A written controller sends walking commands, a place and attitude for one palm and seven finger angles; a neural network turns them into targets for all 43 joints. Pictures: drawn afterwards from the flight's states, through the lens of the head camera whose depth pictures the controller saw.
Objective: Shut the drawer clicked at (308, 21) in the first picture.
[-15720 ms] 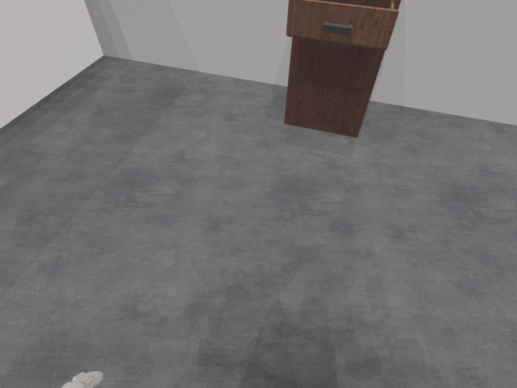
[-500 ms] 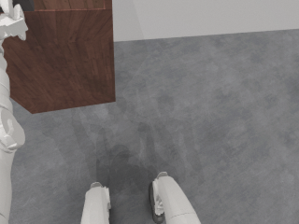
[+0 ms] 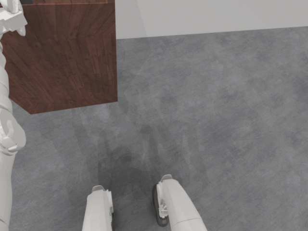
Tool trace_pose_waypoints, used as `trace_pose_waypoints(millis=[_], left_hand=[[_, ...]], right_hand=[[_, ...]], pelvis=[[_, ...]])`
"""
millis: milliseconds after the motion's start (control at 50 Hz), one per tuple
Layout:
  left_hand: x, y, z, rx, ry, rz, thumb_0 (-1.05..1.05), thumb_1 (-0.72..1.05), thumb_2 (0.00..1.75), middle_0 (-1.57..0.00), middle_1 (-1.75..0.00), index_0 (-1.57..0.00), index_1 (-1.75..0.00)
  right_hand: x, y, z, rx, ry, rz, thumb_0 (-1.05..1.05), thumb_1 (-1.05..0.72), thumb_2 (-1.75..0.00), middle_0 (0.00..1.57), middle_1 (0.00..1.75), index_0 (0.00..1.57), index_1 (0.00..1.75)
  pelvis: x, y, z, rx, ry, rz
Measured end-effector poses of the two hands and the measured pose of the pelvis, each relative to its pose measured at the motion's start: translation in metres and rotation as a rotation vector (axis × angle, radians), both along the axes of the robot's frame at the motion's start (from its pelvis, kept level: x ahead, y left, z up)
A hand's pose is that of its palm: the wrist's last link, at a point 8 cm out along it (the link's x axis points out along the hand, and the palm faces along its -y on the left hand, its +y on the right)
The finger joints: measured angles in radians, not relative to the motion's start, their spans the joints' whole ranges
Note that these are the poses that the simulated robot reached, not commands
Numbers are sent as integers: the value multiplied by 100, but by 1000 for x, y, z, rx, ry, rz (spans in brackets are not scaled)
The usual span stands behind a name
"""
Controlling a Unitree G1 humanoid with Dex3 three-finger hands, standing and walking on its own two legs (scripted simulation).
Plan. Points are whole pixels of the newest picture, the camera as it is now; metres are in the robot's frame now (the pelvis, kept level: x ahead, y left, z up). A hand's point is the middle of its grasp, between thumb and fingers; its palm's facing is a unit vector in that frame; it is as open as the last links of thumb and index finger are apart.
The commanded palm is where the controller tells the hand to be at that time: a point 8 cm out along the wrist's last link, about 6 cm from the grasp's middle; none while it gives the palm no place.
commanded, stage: pull the fist back off the drawer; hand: left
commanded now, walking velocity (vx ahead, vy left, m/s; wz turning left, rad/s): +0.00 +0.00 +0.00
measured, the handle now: out of the picture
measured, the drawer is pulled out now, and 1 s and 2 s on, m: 0.00 0.00 0.00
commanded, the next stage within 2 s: draw the hand back to the body in 0.28 s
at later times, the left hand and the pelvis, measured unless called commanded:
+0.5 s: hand (17, 16) +0.57 +0.21 +0.10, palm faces +0.09 -1.00 -0.03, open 3.3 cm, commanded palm +0.51 +0.24 +0.12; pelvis +0.05 +0.00 +0.03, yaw -2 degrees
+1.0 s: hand out of the picture +0.40 +0.22 +0.18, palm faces +0.18 -0.96 -0.19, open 3.3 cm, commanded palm +0.36 +0.26 +0.20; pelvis +0.07 -0.01 +0.09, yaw +2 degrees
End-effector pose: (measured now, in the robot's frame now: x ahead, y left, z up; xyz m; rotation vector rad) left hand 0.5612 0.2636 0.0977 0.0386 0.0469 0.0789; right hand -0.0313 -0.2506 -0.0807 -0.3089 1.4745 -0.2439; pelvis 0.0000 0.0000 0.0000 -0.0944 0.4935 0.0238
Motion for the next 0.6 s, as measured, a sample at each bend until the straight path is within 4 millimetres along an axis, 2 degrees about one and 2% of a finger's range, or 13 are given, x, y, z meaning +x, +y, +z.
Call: trace_pose_waypoints(millis=[180, 440, 500, 600], left_hand=[[-4, -7, -3, -19, -16, 6, 3, 78, 91, -140, -160, -140, -160], [-8, -6, 0, -17, -27, 19, 3, 88, 90, -140, -160, -140, -160], [-18, -4, 7, -4, -54, 13, 3, 89, 90, -140, -160, -140, -160], [-50, -3, 20, -5, -45, -5, 2, 90, 90, -140, -160, -139, -160]], right_hand=[[14, 3, 3, 28, -15, -25, 0, -91, -90, 21, 30, 21, 30], [62, -3, 11, 38, -66, -36, 0, -91, -90, 21, 30, 20, 30], [77, -5, 15, 46, -89, -49, 0, -91, -90, 21, 30, 20, 30], [110, -4, 29, 76, -164, -52, 1, -91, -90, 20, 30, 20, 30]], pelvis=[[11, 1, 8, 10, -19, -17], [42, 1, 24, 27, -50, -35], [50, 1, 31, 31, -64, -42], [66, 1, 49, 37, -113, -43]])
